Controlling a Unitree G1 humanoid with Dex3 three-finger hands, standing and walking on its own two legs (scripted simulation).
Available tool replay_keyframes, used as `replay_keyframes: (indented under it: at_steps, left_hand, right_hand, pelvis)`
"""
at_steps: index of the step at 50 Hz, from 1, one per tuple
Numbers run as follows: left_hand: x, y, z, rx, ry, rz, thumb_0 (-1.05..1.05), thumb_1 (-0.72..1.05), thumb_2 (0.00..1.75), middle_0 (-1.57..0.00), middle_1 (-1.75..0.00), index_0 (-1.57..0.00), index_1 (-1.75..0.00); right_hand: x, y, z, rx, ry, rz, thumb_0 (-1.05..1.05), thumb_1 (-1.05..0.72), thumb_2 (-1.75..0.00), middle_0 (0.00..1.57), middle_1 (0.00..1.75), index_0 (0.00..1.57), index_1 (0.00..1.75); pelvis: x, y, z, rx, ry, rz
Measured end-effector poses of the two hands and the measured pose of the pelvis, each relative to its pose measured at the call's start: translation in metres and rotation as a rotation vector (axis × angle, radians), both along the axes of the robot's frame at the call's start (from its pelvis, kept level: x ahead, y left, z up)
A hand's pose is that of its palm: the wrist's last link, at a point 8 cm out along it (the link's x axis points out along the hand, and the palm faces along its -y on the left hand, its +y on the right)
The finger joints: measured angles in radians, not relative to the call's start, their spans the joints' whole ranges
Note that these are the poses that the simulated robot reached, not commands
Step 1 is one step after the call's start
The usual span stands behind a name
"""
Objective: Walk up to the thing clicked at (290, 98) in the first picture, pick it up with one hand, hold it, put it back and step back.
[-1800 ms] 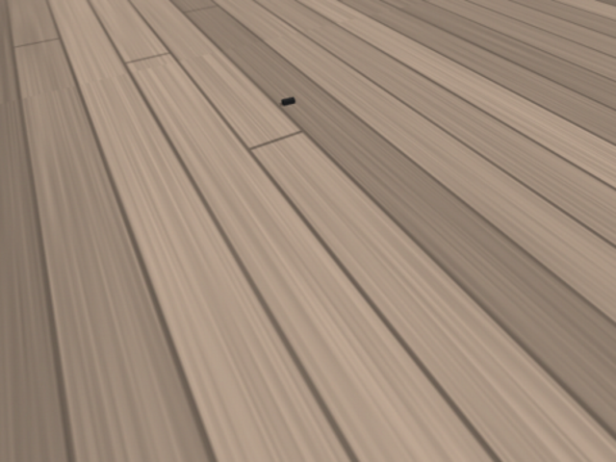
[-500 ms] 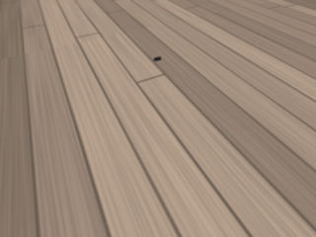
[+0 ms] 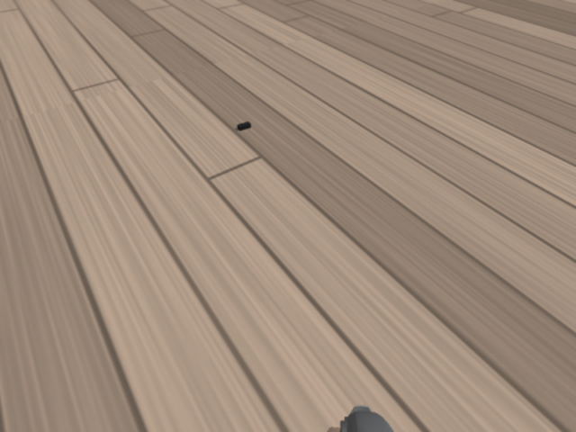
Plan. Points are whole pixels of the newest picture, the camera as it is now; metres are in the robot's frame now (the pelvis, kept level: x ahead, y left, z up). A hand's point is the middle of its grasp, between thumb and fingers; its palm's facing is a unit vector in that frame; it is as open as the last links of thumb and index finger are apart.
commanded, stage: walk up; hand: left
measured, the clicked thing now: (244, 126) +2.00 +0.20 -0.76
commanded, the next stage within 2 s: none
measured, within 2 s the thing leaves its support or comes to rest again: neither
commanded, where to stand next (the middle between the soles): +1.63 -0.03 m, yaw +1 degrees
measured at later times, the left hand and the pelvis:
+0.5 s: hand (159, 318) +0.38 +0.25 -0.15, palm faces -0.01 -0.94 -0.35, open 7.4 cm; pelvis +0.33 -0.04 -0.01, yaw +0 degrees
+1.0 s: hand (193, 179) +0.76 +0.23 -0.14, palm faces -0.11 -0.93 -0.35, open 7.4 cm; pelvis +0.63 -0.03 -0.01, yaw -1 degrees
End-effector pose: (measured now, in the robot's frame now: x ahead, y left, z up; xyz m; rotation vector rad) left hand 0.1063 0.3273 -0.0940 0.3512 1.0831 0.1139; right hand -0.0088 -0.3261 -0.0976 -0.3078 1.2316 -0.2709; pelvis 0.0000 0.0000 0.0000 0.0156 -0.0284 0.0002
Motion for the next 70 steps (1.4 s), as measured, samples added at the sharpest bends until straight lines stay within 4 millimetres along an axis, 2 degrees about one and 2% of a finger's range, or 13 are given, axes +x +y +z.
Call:
replay_keyframes:
  at_steps: [6, 10, 17, 22, 28, 32, 38, 45, 50, 55, 58, 64, 70]
  left_hand:
    - [0.122, -0.032, -0.009, 0.028, -0.042, -0.033, 0.01, 0.91, 0.90, -0.20, -0.30, -0.20, -0.30]
    - [0.192, -0.066, -0.009, 0.013, -0.108, -0.042, 0.01, 0.91, 0.90, -0.20, -0.30, -0.20, -0.30]
    - [0.221, -0.077, 0.003, 0.002, -0.065, 0.050, 0.01, 0.90, 0.90, -0.20, -0.30, -0.21, -0.30]
    - [0.236, -0.056, -0.009, 0.020, 0.044, 0.082, 0.01, 0.90, 0.90, -0.20, -0.30, -0.21, -0.30]
    - [0.297, -0.013, -0.044, 0.032, 0.091, 0.117, 0.01, 0.90, 0.90, -0.20, -0.30, -0.21, -0.30]
    - [0.360, -0.006, -0.054, 0.030, 0.107, 0.104, 0.02, 0.91, 0.90, -0.20, -0.30, -0.20, -0.30]
    - [0.464, -0.019, -0.029, -0.021, 0.033, 0.019, 0.01, 0.91, 0.90, -0.20, -0.30, -0.20, -0.30]
    - [0.569, -0.030, -0.010, -0.013, -0.003, -0.033, 0.01, 0.91, 0.90, -0.20, -0.30, -0.20, -0.30]
    - [0.650, -0.051, -0.005, 0.014, -0.029, -0.045, 0.01, 0.91, 0.90, -0.20, -0.30, -0.20, -0.30]
    - [0.724, -0.083, -0.004, 0.037, -0.099, -0.035, 0.01, 0.91, 0.90, -0.20, -0.30, -0.20, -0.30]
    - [0.743, -0.098, 0.006, 0.029, -0.135, 0.002, 0.01, 0.91, 0.90, -0.20, -0.30, -0.21, -0.30]
    - [0.745, -0.104, 0.016, 0.045, -0.060, 0.071, 0.01, 0.90, 0.90, -0.20, -0.30, -0.21, -0.30]
    - [0.748, -0.092, 0.007, 0.056, 0.033, 0.125, 0.01, 0.90, 0.90, -0.20, -0.30, -0.21, -0.30]
  right_hand:
    - [0.064, -0.024, -0.033, 0.021, 0.080, -0.019, 0.00, -0.90, -0.90, 0.20, 0.30, 0.20, 0.30]
    - [0.129, -0.038, -0.045, 0.029, 0.117, -0.004, 0.01, -0.90, -0.90, 0.20, 0.30, 0.20, 0.30]
    - [0.297, -0.044, -0.014, 0.030, -0.073, 0.096, 0.01, -0.90, -0.90, 0.20, 0.30, 0.20, 0.30]
    - [0.411, -0.040, 0.005, 0.008, -0.204, 0.152, 0.00, -0.90, -0.90, 0.20, 0.30, 0.20, 0.30]
    - [0.521, -0.019, 0.007, -0.040, -0.234, 0.212, 0.00, -0.90, -0.90, 0.20, 0.30, 0.20, 0.30]
    - [0.552, -0.006, 0.006, -0.060, -0.236, 0.173, 0.00, -0.90, -0.90, 0.20, 0.30, 0.20, 0.30]
    - [0.553, 0.004, 0.015, -0.035, -0.130, 0.075, 0.00, -0.90, -0.90, 0.20, 0.30, 0.20, 0.30]
    - [0.571, -0.005, 0.006, 0.000, -0.013, 0.011, 0.00, -0.90, -0.90, 0.20, 0.30, 0.20, 0.30]
    - [0.614, -0.026, -0.016, 0.026, 0.034, -0.011, 0.00, -0.90, -0.90, 0.20, 0.30, 0.20, 0.30]
    - [0.685, -0.053, -0.044, 0.037, 0.048, -0.002, 0.01, -0.90, -0.90, 0.20, 0.30, 0.20, 0.30]
    - [0.740, -0.057, -0.039, 0.057, 0.020, 0.053, 0.01, -0.90, -0.90, 0.20, 0.30, 0.20, 0.30]
    - [0.850, -0.069, -0.017, 0.061, -0.113, 0.122, 0.00, -0.90, -0.90, 0.20, 0.30, 0.20, 0.30]
    - [0.928, -0.072, -0.006, 0.037, -0.133, 0.160, 0.00, -0.90, -0.90, 0.20, 0.30, 0.20, 0.30]
  pelvis:
    - [0.090, -0.026, -0.023, 0.015, 0.039, 0.005]
    - [0.142, -0.043, -0.025, -0.032, 0.036, 0.003]
    - [0.228, -0.049, -0.001, -0.006, 0.007, -0.015]
    - [0.291, -0.043, -0.004, -0.046, 0.005, -0.007]
    - [0.379, -0.023, -0.028, -0.058, 0.013, 0.002]
    - [0.425, -0.011, -0.029, -0.029, 0.004, 0.005]
    - [0.490, -0.006, -0.004, -0.015, -0.008, -0.009]
    - [0.568, -0.016, 0.001, 0.009, -0.011, -0.018]
    - [0.630, -0.035, -0.009, 0.029, 0.001, -0.014]
    - [0.691, -0.060, -0.023, -0.010, 0.001, -0.001]
    - [0.719, -0.072, -0.014, 0.023, -0.011, 0.007]
    - [0.772, -0.082, 0.003, 0.016, -0.022, 0.001]
    - [0.824, -0.082, 0.002, -0.025, -0.021, 0.025]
